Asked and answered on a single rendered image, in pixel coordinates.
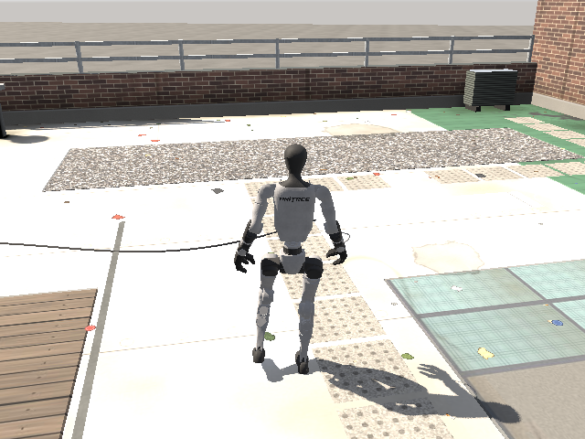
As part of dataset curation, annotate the right robot forearm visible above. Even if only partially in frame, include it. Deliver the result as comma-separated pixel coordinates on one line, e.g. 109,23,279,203
329,220,346,252

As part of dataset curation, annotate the left robot forearm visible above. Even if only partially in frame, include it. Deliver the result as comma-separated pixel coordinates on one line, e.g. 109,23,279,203
237,219,257,256

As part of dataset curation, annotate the right robot upper arm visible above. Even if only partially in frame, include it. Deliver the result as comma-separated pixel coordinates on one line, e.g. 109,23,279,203
314,185,339,234

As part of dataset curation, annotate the left robot foot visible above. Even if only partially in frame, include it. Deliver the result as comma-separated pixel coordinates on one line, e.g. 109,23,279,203
252,347,265,363

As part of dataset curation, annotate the humanoid robot torso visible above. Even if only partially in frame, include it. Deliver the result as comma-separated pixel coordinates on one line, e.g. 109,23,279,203
273,179,315,274

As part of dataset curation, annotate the robot right hand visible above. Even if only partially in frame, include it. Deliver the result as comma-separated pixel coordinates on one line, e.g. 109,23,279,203
326,248,347,265

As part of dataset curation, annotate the left robot upper arm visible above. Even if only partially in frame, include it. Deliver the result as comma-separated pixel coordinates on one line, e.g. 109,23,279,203
249,183,276,234

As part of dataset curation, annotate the robot left hand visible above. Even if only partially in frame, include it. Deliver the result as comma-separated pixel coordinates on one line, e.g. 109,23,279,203
234,252,255,273

